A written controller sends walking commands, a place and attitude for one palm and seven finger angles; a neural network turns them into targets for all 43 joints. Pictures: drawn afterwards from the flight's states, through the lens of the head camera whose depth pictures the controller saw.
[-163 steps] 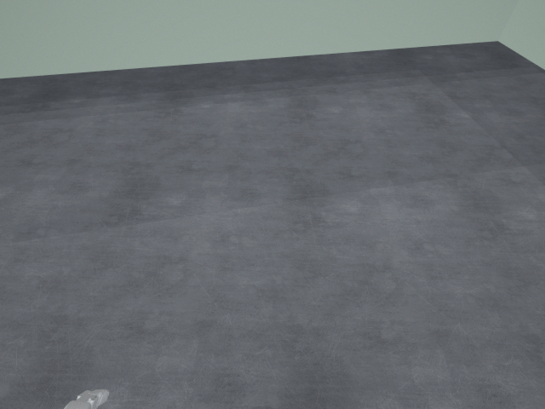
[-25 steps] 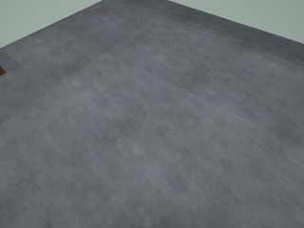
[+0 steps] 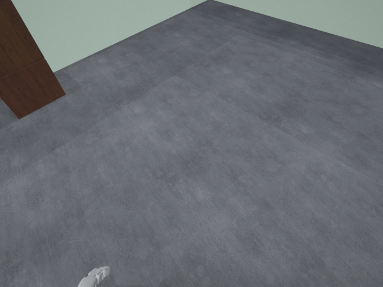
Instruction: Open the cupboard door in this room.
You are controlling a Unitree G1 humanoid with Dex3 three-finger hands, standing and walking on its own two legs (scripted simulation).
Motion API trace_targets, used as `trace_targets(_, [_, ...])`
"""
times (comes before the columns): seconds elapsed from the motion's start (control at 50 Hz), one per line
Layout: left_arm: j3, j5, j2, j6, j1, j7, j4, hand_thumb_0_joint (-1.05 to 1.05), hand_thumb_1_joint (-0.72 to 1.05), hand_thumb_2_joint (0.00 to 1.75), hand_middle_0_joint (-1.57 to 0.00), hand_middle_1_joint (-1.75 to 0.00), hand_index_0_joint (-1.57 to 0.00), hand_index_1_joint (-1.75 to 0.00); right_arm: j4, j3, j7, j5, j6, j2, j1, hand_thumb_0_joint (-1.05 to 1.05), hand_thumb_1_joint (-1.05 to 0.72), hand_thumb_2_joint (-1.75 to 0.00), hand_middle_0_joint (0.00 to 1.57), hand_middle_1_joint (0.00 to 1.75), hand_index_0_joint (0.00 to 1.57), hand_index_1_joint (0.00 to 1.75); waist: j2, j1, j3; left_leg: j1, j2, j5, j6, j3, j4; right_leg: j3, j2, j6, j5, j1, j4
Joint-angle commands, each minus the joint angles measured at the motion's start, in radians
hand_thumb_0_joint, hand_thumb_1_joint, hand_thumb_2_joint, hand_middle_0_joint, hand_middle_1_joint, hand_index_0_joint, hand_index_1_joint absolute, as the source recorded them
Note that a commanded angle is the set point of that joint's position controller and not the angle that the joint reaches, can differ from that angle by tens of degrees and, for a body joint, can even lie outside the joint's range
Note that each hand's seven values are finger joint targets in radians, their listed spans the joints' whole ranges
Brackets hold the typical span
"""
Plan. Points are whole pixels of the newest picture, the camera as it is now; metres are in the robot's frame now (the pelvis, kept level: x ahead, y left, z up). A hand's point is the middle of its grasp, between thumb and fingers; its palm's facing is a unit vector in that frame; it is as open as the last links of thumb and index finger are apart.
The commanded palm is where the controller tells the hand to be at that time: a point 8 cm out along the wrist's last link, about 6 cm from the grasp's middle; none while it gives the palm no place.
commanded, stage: turn or walk to find it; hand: left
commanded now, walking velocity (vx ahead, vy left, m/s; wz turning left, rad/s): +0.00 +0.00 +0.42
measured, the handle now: out of the picture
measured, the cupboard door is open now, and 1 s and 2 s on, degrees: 0 0 0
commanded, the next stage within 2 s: stand and wait in 0.86 s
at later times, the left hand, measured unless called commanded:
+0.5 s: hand out of the picture -0.04 +0.26 -0.18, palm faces +0.26 -0.94 -0.23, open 7.4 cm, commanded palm none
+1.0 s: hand out of the picture -0.03 +0.22 -0.14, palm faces +0.41 -0.87 -0.26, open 7.4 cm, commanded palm none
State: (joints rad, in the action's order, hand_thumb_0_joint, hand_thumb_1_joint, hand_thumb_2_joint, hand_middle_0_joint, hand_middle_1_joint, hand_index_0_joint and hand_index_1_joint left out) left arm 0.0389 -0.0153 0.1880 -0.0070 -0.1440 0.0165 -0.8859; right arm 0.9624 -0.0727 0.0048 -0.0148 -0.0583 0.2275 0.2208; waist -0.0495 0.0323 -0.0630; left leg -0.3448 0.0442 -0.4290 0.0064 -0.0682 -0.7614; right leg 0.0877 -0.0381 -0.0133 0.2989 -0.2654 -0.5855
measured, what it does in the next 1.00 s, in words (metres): steps on the spot, turning left: left foot, then right foot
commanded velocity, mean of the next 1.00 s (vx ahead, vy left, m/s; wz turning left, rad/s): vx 0.00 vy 0.00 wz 0.35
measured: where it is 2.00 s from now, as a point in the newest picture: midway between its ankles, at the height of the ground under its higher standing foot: outside the picture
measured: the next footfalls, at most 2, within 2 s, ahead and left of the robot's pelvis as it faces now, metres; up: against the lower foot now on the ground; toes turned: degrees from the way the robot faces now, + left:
left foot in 0.36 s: +0.00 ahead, +0.14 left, +0.00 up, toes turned +15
right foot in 0.82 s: +0.04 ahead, -0.09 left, +0.00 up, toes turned +18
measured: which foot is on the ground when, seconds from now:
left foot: up 0.00-0.34, down 0.36-0.82, up 0.84-1.00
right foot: down 0.00-0.36, up 0.38-0.80, down 0.82-1.00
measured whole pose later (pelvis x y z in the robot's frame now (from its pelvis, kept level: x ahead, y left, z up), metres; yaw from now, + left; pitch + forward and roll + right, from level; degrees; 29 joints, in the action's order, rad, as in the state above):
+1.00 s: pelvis -0.03 +0.01 +0.01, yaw +25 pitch -1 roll +1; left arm 0.03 -0.03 0.17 -0.01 -0.20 0.02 -0.92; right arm 0.98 -0.09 0.01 -0.02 -0.07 0.24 0.22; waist -0.04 0.02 -0.06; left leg -0.46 0.01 -0.42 0.04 -0.02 -1.06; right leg 0.11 -0.07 0.00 0.29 -0.20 -0.51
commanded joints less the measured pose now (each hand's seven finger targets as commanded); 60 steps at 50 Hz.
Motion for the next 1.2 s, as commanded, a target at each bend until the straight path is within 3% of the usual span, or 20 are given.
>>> trace_targets(0.0, [0.045,-0.005,0.196,0.011,-0.036,0.020,0.062,0.00,0.90,0.90,-0.20,-0.30,-0.20,-0.30,-0.062,-0.038,0.009,-0.008,0.003,0.099,-0.011,0.00,-0.90,-0.90,0.20,0.30,0.20,0.30,0.213,-0.025,0.006,-0.194,-0.053,-0.003,0.022,-0.011,-0.456,-0.249,-0.313,-0.113,-0.075,0.016,0.335])
trace_targets(0.06, [0.037,-0.009,0.166,0.016,-0.010,0.023,0.068,0.00,0.90,0.90,-0.20,-0.30,-0.20,-0.30,-0.037,-0.029,0.017,-0.009,0.000,0.081,0.026,0.00,-0.90,-0.90,0.20,0.30,0.20,0.30,0.210,-0.007,0.012,-0.168,-0.074,0.065,0.046,0.039,-0.433,-0.118,-0.267,-0.095,-0.128,0.022,0.313])
trace_targets(0.2, [0.055,-0.016,0.226,0.011,-0.150,0.020,-0.001,0.00,0.90,0.90,-0.20,-0.30,-0.20,-0.30,-0.061,-0.004,0.013,0.004,0.012,0.054,-0.083,0.00,-0.90,-0.90,0.20,0.30,0.20,0.30,0.230,-0.080,0.073,-0.084,-0.073,-0.037,0.052,0.124,-0.082,-0.078,-0.313,-0.134,-0.444,0.167,0.212])
trace_targets(0.3, [0.061,-0.006,0.224,-0.007,-0.115,0.015,-0.013,0.00,0.90,0.90,-0.20,-0.30,-0.20,-0.30,-0.040,-0.004,0.007,0.003,0.031,0.077,0.019,0.00,-0.90,-0.90,0.20,0.30,0.20,0.30,0.190,-0.018,0.104,0.177,-0.073,0.196,0.023,0.163,0.287,0.025,-0.286,-0.033,-0.327,0.034,0.054])
trace_targets(0.32, [0.056,0.001,0.182,-0.015,-0.125,0.011,-0.001,0.00,0.90,0.90,-0.20,-0.30,-0.20,-0.30,-0.040,-0.016,0.009,-0.001,0.041,0.143,0.054,0.00,-0.90,-0.90,0.20,0.30,0.20,0.30,-0.014,0.001,0.131,0.289,-0.192,0.314,-0.020,-0.005,0.391,0.075,-0.208,0.024,-0.137,-0.097,-0.118])
trace_targets(0.34, [0.040,0.005,0.115,-0.021,-0.110,0.005,0.041,0.00,0.90,0.90,-0.20,-0.30,-0.20,-0.30,-0.045,-0.037,0.003,-0.008,0.044,0.238,0.086,0.00,-0.90,-0.90,0.20,0.30,0.20,0.30,-0.288,0.015,0.096,0.306,-0.427,0.582,-0.142,-0.293,0.455,0.096,-0.085,0.093,0.313,-0.299,-0.319])
trace_targets(0.36, [0.034,-0.007,0.131,-0.034,-0.040,0.012,0.050,0.00,0.90,0.90,-0.20,-0.30,-0.20,-0.30,-0.026,-0.042,-0.009,-0.009,0.043,0.247,0.119,0.00,-0.90,-0.90,0.20,0.30,0.20,0.30,-0.216,0.051,0.101,0.230,-0.452,0.539,-0.197,-0.315,0.472,-0.012,-0.082,0.079,0.339,-0.279,-0.458])
trace_targets(0.46, [0.042,-0.002,0.126,-0.027,-0.084,-0.004,-0.015,0.00,0.90,0.90,-0.20,-0.30,-0.20,-0.30,-0.057,-0.013,-0.028,-0.004,0.059,0.161,-0.025,0.00,-0.90,-0.90,0.20,0.30,0.20,0.30,-0.077,-0.026,0.093,0.226,-0.285,0.630,-0.165,-0.118,0.426,-0.058,-0.072,0.091,0.116,-0.266,-0.515])
trace_targets(0.6, [0.036,0.005,0.108,-0.028,-0.021,0.004,0.018,0.00,0.90,0.90,-0.20,-0.30,-0.20,-0.30,-0.046,-0.022,-0.026,-0.008,0.049,0.169,0.029,0.00,-0.90,-0.90,0.20,0.30,0.20,0.30,-0.077,0.006,0.083,0.241,-0.284,0.639,-0.191,-0.198,0.417,-0.064,-0.037,0.098,0.155,-0.210,-0.333])
trace_targets(0.74, [0.036,0.009,0.108,-0.011,-0.102,0.013,0.019,0.00,0.90,0.90,-0.20,-0.30,-0.20,-0.30,-0.071,-0.033,-0.015,-0.009,0.036,0.165,-0.017,0.00,-0.90,-0.90,0.20,0.30,0.20,0.30,-0.088,-0.040,0.105,0.095,-0.222,0.538,-0.151,-0.254,0.356,-0.045,0.011,0.074,0.016,0.046,0.027])
trace_targets(0.76, [0.039,0.008,0.121,-0.002,-0.134,0.015,0.015,0.00,0.90,0.90,-0.20,-0.30,-0.20,-0.30,-0.078,-0.033,-0.013,-0.003,0.037,0.152,-0.023,0.00,-0.90,-0.90,0.20,0.30,0.20,0.30,-0.049,-0.058,0.124,0.052,-0.188,0.483,-0.116,-0.235,0.304,-0.050,-0.007,0.070,-0.077,0.136,0.168])
trace_targets(0.78, [0.047,-0.002,0.174,0.009,-0.151,0.022,0.015,0.00,0.90,0.90,-0.20,-0.30,-0.20,-0.30,-0.083,-0.029,-0.007,0.006,0.039,0.108,-0.006,0.00,-0.90,-0.90,0.20,0.30,0.20,0.30,0.080,-0.061,0.146,-0.066,-0.118,0.330,-0.059,-0.164,0.184,-0.175,-0.140,0.034,-0.104,0.256,0.263])
trace_targets(0.8, [0.063,-0.014,0.254,0.015,-0.151,0.026,0.020,0.00,0.90,0.90,-0.20,-0.30,-0.20,-0.30,-0.111,-0.017,-0.002,0.008,0.040,0.049,-0.003,0.00,-0.90,-0.90,0.20,0.30,0.20,0.30,0.329,-0.063,0.116,-0.235,0.027,-0.031,0.012,0.011,-0.008,-0.398,-0.378,-0.076,-0.198,0.293,0.303])
trace_targets(0.82, [0.065,-0.007,0.262,0.009,-0.150,0.026,0.035,0.00,0.90,0.90,-0.20,-0.30,-0.20,-0.30,-0.118,-0.032,-0.006,-0.004,0.024,0.096,-0.032,0.00,-0.90,-0.90,0.20,0.30,0.20,0.30,0.292,-0.081,0.106,-0.208,0.000,-0.147,0.017,-0.005,-0.205,-0.411,-0.458,-0.154,-0.237,0.163,0.317])
trace_targets(0.9, [0.038,-0.010,0.164,0.018,-0.023,0.022,0.046,0.00,0.90,0.90,-0.20,-0.30,-0.20,-0.30,-0.051,-0.026,0.008,-0.007,0.009,0.070,0.010,0.00,-0.90,-0.90,0.20,0.30,0.20,0.30,0.192,-0.011,0.027,-0.181,-0.051,0.021,0.033,0.017,-0.405,-0.165,-0.268,-0.116,-0.287,0.054,0.270])
trace_targets(1.06, [0.040,-0.014,0.197,0.011,-0.154,0.020,-0.059,0.00,0.90,0.90,-0.20,-0.30,-0.20,-0.30,-0.019,0.012,-0.007,0.005,0.032,0.025,-0.032,0.00,-0.90,-0.90,0.20,0.30,0.20,0.30,0.261,-0.064,0.073,0.035,-0.046,0.048,0.040,0.136,0.137,-0.112,-0.236,-0.106,-0.523,0.141,0.164])
trace_targets(1.1, [0.032,0.000,0.175,0.005,-0.127,0.022,-0.073,0.00,0.90,0.90,-0.20,-0.30,-0.20,-0.30,0.022,0.014,-0.010,0.004,0.047,0.044,0.044,0.00,-0.90,-0.90,0.20,0.30,0.20,0.30,0.195,-0.020,0.092,0.224,-0.069,0.270,0.027,0.126,0.365,-0.075,-0.194,-0.041,-0.393,0.054,0.087])
trace_targets(1.12, [0.024,0.006,0.137,-0.001,-0.145,0.018,-0.070,0.00,0.90,0.90,-0.20,-0.30,-0.20,-0.30,0.029,0.008,-0.011,0.001,0.059,0.097,0.060,0.00,-0.90,-0.90,0.20,0.30,0.20,0.30,0.027,-0.024,0.121,0.316,-0.175,0.429,-0.005,0.007,0.395,-0.031,-0.123,0.008,-0.220,-0.034,-0.003])
trace_targets(1.14, [0.011,0.009,0.083,-0.005,-0.168,0.016,-0.065,0.00,0.90,0.90,-0.20,-0.30,-0.20,-0.30,0.025,0.000,-0.015,-0.004,0.062,0.154,0.057,0.00,-0.90,-0.90,0.20,0.30,0.20,0.30,-0.142,-0.036,0.119,0.301,-0.321,0.583,-0.081,-0.127,0.399,0.009,-0.066,0.049,0.025,-0.082,-0.052])
trace_targets(1.18, [0.007,0.006,0.092,-0.021,-0.086,0.019,-0.076,0.00,0.90,0.90,-0.20,-0.30,-0.20,-0.30,0.041,0.004,-0.032,-0.006,0.063,0.148,0.032,0.00,-0.90,-0.90,0.20,0.30,0.20,0.30,-0.210,-0.007,0.054,0.183,-0.359,0.597,-0.169,-0.193,0.485,-0.029,-0.055,0.063,0.257,-0.094,-0.258])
